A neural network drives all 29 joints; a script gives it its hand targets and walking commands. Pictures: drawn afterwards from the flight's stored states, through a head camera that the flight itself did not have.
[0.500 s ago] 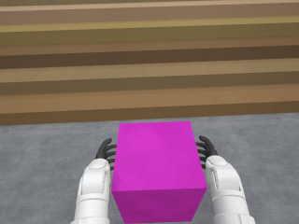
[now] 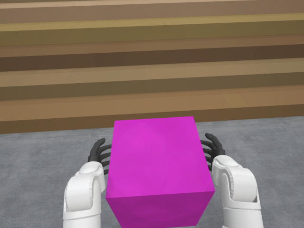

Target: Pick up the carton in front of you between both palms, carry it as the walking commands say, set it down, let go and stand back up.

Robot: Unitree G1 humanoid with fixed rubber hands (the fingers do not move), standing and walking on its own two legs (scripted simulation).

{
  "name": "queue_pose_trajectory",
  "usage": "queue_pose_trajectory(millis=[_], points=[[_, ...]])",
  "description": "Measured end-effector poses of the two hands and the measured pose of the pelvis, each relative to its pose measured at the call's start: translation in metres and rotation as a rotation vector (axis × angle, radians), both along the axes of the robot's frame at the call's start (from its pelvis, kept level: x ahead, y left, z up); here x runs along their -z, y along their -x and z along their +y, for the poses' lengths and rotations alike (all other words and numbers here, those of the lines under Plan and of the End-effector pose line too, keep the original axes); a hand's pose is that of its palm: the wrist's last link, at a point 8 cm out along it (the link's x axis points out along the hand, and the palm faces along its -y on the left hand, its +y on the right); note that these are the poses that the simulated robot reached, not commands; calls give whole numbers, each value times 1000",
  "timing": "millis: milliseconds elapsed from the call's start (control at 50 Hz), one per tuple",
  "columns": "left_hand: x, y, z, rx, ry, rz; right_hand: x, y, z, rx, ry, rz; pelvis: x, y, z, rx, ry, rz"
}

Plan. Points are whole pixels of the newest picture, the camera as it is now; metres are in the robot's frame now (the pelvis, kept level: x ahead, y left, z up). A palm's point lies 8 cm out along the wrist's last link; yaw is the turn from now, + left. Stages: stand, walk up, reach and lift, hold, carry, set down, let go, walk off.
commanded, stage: carry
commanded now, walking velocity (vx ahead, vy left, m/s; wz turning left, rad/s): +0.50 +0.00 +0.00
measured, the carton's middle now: (156, 175) +0.28 +0.01 +0.01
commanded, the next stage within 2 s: none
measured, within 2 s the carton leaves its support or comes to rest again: neither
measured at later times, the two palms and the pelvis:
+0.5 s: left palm (101, 101) +0.54 +0.19 +0.08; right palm (184, 98) +0.55 -0.11 +0.08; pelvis +0.28 +0.04 -0.01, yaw -1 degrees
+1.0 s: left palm (116, 53) +0.88 +0.18 +0.11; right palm (178, 51) +0.89 -0.12 +0.11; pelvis +0.61 +0.02 -0.01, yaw +2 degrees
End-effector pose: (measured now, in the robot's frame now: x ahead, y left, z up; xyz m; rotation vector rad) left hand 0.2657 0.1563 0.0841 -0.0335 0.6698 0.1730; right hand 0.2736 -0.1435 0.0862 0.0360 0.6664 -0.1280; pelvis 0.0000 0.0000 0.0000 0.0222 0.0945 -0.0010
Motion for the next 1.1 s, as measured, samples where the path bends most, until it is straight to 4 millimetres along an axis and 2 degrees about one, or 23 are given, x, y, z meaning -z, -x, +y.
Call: queue_pose_trajectory(millis=[80, 140, 200, 300, 380, 480, 580, 640, 700, 840, 980, 1020, 1100], points=[[-1, -33, -7, 9, 18, 45, 6, -22, -7, 28, -5, 46, -5, -35, -1, 17, 33, 16], [-2, -63, -16, 27, 7, 45, 6, -48, -16, 46, -16, 46, -3, -63, -6, -35, 47, 3], [-7, -87, -13, 1, 13, 60, -4, -83, -13, 25, -18, 62, -11, -92, -9, -56, 24, 8], [-23, -136, 7, -69, 17, 47, -20, -152, 8, -38, -24, 50, -22, -146, -4, -48, -9, 15], [-21, -187, 24, -84, 19, 22, -17, -205, 25, -55, -15, 25, -15, -197, 9, -35, -12, 2], [2, -263, 38, -35, 33, 18, 3, -266, 38, -14, 11, 20, 9, -268, 34, 5, -10, -45], [11, -324, 34, 44, 24, 128, 13, -303, 34, 62, 8, 129, -9, -320, 50, 36, 8, -31], [7, -359, 31, 85, 15, 145, 8, -328, 31, 96, 7, 146, -20, -353, 55, 36, 29, -21], [0, -395, 30, 100, 13, 126, -1, -362, 31, 107, 10, 128, -27, -390, 57, 29, 46, -14], [-18, -483, 34, 48, 22, 27, -23, -468, 34, 58, 14, 28, -23, -486, 46, 11, 52, -18], [-28, -595, 22, -20, 16, -80, -25, -596, 22, 12, -23, -78, 6, -598, 22, -26, 53, -44], [-31, -625, 19, -42, 19, -67, -25, -629, 20, 2, -37, -63, 4, -622, 15, -39, 53, -42], [-41, -674, 19, -91, 40, -34, -37, -689, 20, -17, -55, -29, -12, -666, 7, -54, 25, -30]])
